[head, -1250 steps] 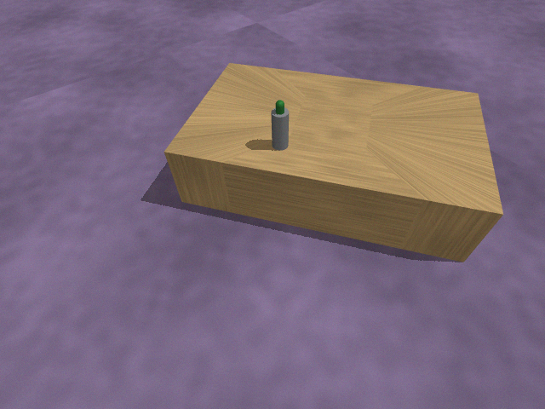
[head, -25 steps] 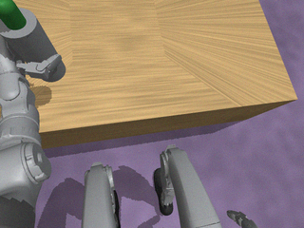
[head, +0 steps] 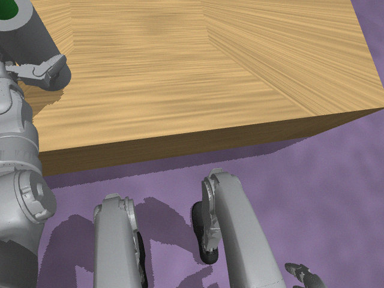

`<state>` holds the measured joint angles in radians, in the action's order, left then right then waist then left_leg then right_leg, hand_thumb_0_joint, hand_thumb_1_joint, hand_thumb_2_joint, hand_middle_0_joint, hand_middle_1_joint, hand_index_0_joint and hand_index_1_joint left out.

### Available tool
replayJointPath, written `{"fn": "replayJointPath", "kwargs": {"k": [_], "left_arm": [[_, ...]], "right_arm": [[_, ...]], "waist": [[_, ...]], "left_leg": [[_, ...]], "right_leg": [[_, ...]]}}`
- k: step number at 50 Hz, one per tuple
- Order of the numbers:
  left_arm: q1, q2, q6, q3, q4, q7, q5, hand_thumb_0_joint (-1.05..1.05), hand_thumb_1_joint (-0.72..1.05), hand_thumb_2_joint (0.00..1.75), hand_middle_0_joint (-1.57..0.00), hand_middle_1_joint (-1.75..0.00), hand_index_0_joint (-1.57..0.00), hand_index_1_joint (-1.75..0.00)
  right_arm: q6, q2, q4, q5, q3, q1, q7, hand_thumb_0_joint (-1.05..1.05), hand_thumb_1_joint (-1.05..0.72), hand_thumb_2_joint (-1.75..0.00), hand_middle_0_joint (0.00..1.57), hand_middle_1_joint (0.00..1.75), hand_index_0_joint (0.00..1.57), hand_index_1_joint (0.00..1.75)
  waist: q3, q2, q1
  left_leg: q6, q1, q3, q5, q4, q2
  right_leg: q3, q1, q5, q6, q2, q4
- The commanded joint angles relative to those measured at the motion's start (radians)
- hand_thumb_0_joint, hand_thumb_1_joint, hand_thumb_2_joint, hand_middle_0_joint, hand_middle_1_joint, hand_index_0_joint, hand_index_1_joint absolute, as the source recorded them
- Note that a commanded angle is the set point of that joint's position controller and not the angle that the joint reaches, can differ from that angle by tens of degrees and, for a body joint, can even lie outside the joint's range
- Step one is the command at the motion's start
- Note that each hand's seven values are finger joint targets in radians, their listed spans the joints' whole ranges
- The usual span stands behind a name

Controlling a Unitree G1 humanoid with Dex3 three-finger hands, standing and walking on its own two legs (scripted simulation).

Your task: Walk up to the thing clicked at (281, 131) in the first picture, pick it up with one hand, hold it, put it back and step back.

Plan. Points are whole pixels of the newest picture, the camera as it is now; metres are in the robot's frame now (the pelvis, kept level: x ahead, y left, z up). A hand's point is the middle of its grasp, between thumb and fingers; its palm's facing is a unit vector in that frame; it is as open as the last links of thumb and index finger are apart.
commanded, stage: lower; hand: left
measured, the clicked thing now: (26, 39) +0.57 +0.20 +0.02
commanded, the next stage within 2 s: loosen in 0.70 s
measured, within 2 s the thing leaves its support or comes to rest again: rests again in 0.46 s
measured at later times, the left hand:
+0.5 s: hand (43, 57) +0.57 +0.20 -0.04, palm faces +0.16 -0.99 -0.06, open 10.0 cm
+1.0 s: hand (43, 59) +0.57 +0.20 -0.05, palm faces +0.16 -0.99 -0.03, open 9.8 cm
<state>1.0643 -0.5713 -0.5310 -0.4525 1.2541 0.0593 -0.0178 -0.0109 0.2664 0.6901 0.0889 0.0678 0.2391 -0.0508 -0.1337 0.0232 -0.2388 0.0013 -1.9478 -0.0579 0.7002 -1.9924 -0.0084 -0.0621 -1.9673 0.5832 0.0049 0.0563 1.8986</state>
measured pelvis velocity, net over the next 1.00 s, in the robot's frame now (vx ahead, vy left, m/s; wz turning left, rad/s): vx -0.01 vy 0.00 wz -0.01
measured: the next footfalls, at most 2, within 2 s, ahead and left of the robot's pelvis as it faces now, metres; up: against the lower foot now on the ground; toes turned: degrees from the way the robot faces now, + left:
none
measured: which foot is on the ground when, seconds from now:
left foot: down 0.00-1.00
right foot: down 0.00-1.00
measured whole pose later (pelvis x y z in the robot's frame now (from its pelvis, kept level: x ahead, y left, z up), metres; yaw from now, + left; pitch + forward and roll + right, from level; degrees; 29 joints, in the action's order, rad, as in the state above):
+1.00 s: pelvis -0.01 +0.00 -0.05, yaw +0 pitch +37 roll -6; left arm 1.16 -0.61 -0.49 -0.44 1.27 0.06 -0.03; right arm -0.04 0.29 0.67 0.10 0.09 0.23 -0.06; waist -0.09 0.02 -0.26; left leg 0.01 -2.11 -0.07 0.70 -2.17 0.01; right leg -0.06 -2.11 0.58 0.00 0.07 2.06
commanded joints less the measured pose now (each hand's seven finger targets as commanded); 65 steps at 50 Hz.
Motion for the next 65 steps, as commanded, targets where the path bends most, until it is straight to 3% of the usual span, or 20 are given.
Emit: {"fn": "replayJointPath", "kwargs": {"k": [1,7,8,11,13,15,20,28,30,31,35,41,43,47,48,50,53,63,64,65], "left_arm": [[0.560,-0.290,-0.097,-0.025,-0.316,-0.001,0.012,0.00,0.15,1.26,-1.28,-1.40,-1.28,-1.41],[0.505,-0.260,-0.073,-0.020,-0.219,-0.005,0.004,0.00,0.15,1.26,-1.28,-1.39,-1.28,-1.40],[0.548,-0.289,-0.080,-0.030,-0.275,-0.007,0.002,0.00,0.15,1.26,-1.28,-1.40,-1.29,-1.41],[0.543,-0.264,-0.076,-0.011,-0.261,0.005,-0.002,0.00,0.20,1.26,-1.28,-1.40,-1.29,-1.41],[0.553,-0.305,-0.073,-0.037,-0.285,0.003,-0.003,0.00,0.19,1.26,-1.28,-1.40,-1.29,-1.40],[0.562,-0.267,-0.069,-0.020,-0.278,0.008,0.006,0.00,0.20,1.27,-1.28,-1.40,-1.29,-1.41],[0.571,-0.316,-0.069,-0.035,-0.285,0.005,-0.004,0.00,0.18,1.28,-1.30,-1.41,-1.30,-1.42],[0.538,-0.273,-0.056,-0.011,-0.222,0.014,-0.003,0.00,0.20,1.26,-1.27,-1.38,-1.27,-1.39],[0.607,-0.327,-0.065,-0.031,-0.321,0.014,-0.005,0.00,0.22,1.27,-1.28,-1.39,-1.28,-1.40],[0.555,-0.284,-0.055,-0.011,-0.264,0.017,-0.008,0.00,0.21,1.29,-1.28,-1.40,-1.28,-1.41],[0.534,-0.255,-0.045,-0.007,-0.223,0.008,-0.005,0.00,0.20,1.28,-1.28,-1.40,-1.29,-1.41],[0.556,-0.253,-0.047,0.017,-0.216,0.004,-0.026,0.00,0.13,1.20,-1.35,-1.40,-1.36,-1.40],[0.551,-0.276,-0.046,-0.008,-0.214,-0.004,-0.023,0.00,0.00,1.04,-1.19,-1.24,-1.21,-1.24],[0.559,-0.227,-0.041,0.004,-0.210,0.002,0.005,0.00,-0.10,0.72,-0.99,-0.92,-1.01,-0.92],[0.597,-0.251,-0.047,-0.002,-0.250,-0.002,0.006,0.00,-0.11,0.64,-0.97,-0.87,-0.99,-0.85],[0.590,-0.279,-0.051,-0.010,-0.247,-0.009,-0.007,0.00,-0.27,0.51,-0.81,-0.71,-0.83,-0.71],[0.591,-0.248,-0.048,0.014,-0.237,-0.010,-0.015,0.00,-0.45,0.32,-0.64,-0.52,-0.64,-0.51],[0.537,-0.260,-0.029,-0.001,-0.198,-0.010,-0.018,0.00,-0.61,0.05,-0.28,-0.15,-0.27,-0.15],[0.501,-0.218,-0.020,0.014,-0.138,-0.006,-0.016,0.00,-0.61,0.02,-0.25,-0.11,-0.24,-0.12],[0.539,-0.224,-0.029,0.018,-0.199,-0.004,-0.012,0.00,-0.61,0.00,-0.22,-0.08,-0.21,-0.09]], "right_arm": [[0.001,0.221,-0.003,0.005,-0.068,0.229,0.013,0.00,-0.92,-0.91,0.20,0.30,0.20,0.30],[-0.008,0.221,-0.007,0.002,-0.060,0.223,0.010,0.00,-0.92,-0.91,0.20,0.30,0.20,0.30],[-0.008,0.220,-0.009,0.003,-0.064,0.224,0.011,0.00,-0.92,-0.91,0.20,0.30,0.20,0.30],[-0.010,0.233,-0.006,0.005,-0.061,0.235,0.009,0.00,-0.91,-0.90,0.20,0.30,0.20,0.30],[-0.013,0.237,-0.013,0.003,-0.064,0.234,0.011,0.00,-0.91,-0.90,0.20,0.30,0.20,0.30],[-0.012,0.230,-0.013,0.003,-0.060,0.236,0.010,0.00,-0.91,-0.91,0.20,0.30,0.20,0.30],[-0.016,0.236,-0.009,0.007,-0.062,0.236,0.011,0.00,-0.92,-0.91,0.20,0.30,0.20,0.30],[-0.020,0.243,-0.013,0.006,-0.054,0.229,0.008,0.00,-0.91,-0.91,0.20,0.30,0.20,0.30],[-0.023,0.246,-0.012,0.007,-0.058,0.246,0.009,0.00,-0.91,-0.91,0.20,0.30,0.20,0.30],[-0.025,0.244,-0.013,0.007,-0.057,0.243,0.006,0.00,-0.91,-0.91,0.20,0.30,0.20,0.30],[-0.023,0.240,-0.010,0.008,-0.054,0.241,0.007,0.00,-0.91,-0.91,0.20,0.30,0.20,0.30],[-0.028,0.247,-0.014,0.013,-0.051,0.225,0.001,0.00,-0.92,-0.90,0.20,0.30,0.20,0.30],[-0.029,0.253,-0.015,0.014,-0.051,0.232,0.000,0.00,-0.92,-0.89,0.20,0.30,0.20,0.30],[-0.028,0.251,-0.021,0.012,-0.048,0.237,0.001,0.00,-0.91,-0.89,0.20,0.30,0.20,0.30],[-0.027,0.251,-0.021,0.012,-0.048,0.234,0.001,0.00,-0.92,-0.89,0.20,0.30,0.20,0.30],[-0.028,0.249,-0.021,0.013,-0.049,0.224,0.002,0.00,-0.92,-0.90,0.20,0.30,0.20,0.30],[-0.029,0.250,-0.019,0.016,-0.049,0.231,0.001,0.00,-0.92,-0.90,0.20,0.30,0.20,0.30],[-0.035,0.250,-0.032,0.012,-0.048,0.224,0.001,0.00,-0.93,-0.90,0.20,0.30,0.20,0.30],[-0.035,0.252,-0.035,0.011,-0.046,0.222,0.000,0.00,-0.93,-0.90,0.20,0.30,0.20,0.30],[-0.035,0.252,-0.034,0.012,-0.044,0.220,0.000,0.00,-0.92,-0.90,0.20,0.30,0.20,0.30]], "waist": [[-0.784,0.274,-0.007],[-0.707,0.214,-0.014],[-0.720,0.232,-0.014],[-0.757,0.270,-0.022],[-0.777,0.272,-0.010],[-0.756,0.270,-0.025],[-0.780,0.251,-0.015],[-0.730,0.250,-0.026],[-0.796,0.287,-0.021],[-0.785,0.291,-0.025],[-0.714,0.224,-0.039],[-0.679,0.255,-0.048],[-0.697,0.258,-0.038],[-0.706,0.246,-0.054],[-0.701,0.253,-0.050],[-0.677,0.254,-0.038],[-0.707,0.274,-0.047],[-0.684,0.235,-0.039],[-0.661,0.218,-0.048],[-0.667,0.238,-0.049]], "left_leg": [[0.014,0.454,0.015,-0.276,0.222,0.010],[0.016,0.363,0.010,-0.216,0.205,0.013],[0.017,0.354,0.015,-0.197,0.199,0.013],[0.008,0.420,0.000,-0.263,0.185,0.010],[0.009,0.424,0.001,-0.284,0.174,0.011],[0.011,0.380,0.009,-0.260,0.165,0.014],[0.018,0.341,0.024,-0.239,0.133,0.016],[0.015,0.328,0.015,-0.220,0.128,0.017],[0.013,0.360,0.018,-0.264,0.118,0.017],[0.011,0.369,0.016,-0.285,0.117,0.017],[0.019,0.287,0.018,-0.243,0.103,0.017],[0.015,0.292,0.011,-0.206,0.106,0.015],[0.012,0.301,0.004,-0.208,0.110,0.016],[0.013,0.301,0.003,-0.227,0.098,0.017],[0.015,0.276,0.009,-0.199,0.098,0.018],[0.016,0.266,0.008,-0.149,0.112,0.018],[0.012,0.300,0.009,-0.175,0.109,0.017],[0.020,0.263,0.012,-0.182,0.100,0.020],[0.017,0.265,0.008,-0.197,0.097,0.019],[0.015,0.270,0.004,-0.208,0.097,0.016]], "right_leg": [[0.016,0.453,-0.219,0.040,-0.033,-0.157],[0.005,0.408,-0.166,0.038,-0.032,-0.133],[0.006,0.406,-0.154,0.037,-0.035,-0.130],[-0.005,0.364,-0.200,0.043,-0.029,-0.097],[-0.003,0.366,-0.211,0.042,-0.029,-0.088],[0.000,0.378,-0.202,0.040,-0.028,-0.085],[0.014,0.400,-0.196,0.034,-0.030,-0.078],[0.000,0.356,-0.175,0.036,-0.026,-0.062],[0.001,0.374,-0.213,0.037,-0.027,-0.048],[-0.002,0.368,-0.224,0.039,-0.026,-0.043],[-0.003,0.366,-0.203,0.033,-0.029,-0.050],[-0.014,0.304,-0.161,0.036,-0.028,-0.039],[-0.018,0.301,-0.162,0.037,-0.026,-0.030],[-0.022,0.305,-0.181,0.035,-0.026,-0.024],[-0.017,0.309,-0.161,0.033,-0.026,-0.030],[-0.017,0.287,-0.113,0.034,-0.028,-0.035],[-0.020,0.298,-0.140,0.035,-0.026,-0.029],[-0.015,0.313,-0.147,0.031,-0.025,-0.036],[-0.017,0.300,-0.160,0.032,-0.025,-0.036],[-0.019,0.288,-0.168,0.034,-0.025,-0.027]]}}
